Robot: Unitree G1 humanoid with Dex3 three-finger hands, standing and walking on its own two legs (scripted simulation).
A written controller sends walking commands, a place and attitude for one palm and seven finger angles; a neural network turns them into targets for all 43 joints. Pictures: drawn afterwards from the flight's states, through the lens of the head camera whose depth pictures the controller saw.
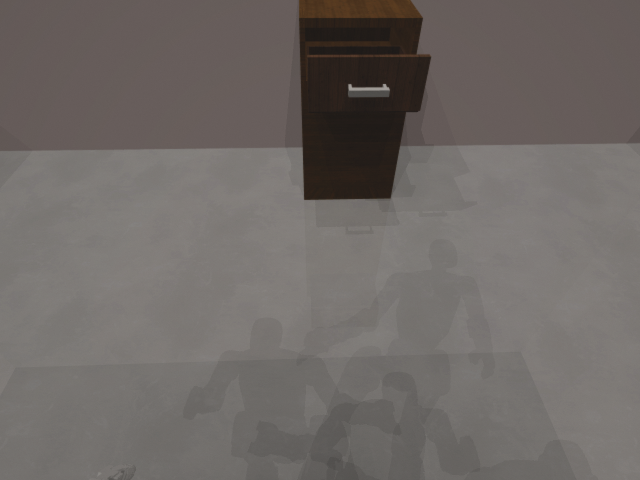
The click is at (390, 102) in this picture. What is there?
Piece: drawer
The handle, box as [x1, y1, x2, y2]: [348, 84, 389, 96]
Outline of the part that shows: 348,84 349,96 388,96 389,89 385,84 383,84 381,87 352,88 351,85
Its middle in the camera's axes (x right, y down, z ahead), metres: +0.15 -0.48 +1.24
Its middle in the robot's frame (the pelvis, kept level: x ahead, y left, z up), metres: +1.25 -0.09 -0.07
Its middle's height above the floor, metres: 0.70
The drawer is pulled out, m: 0.26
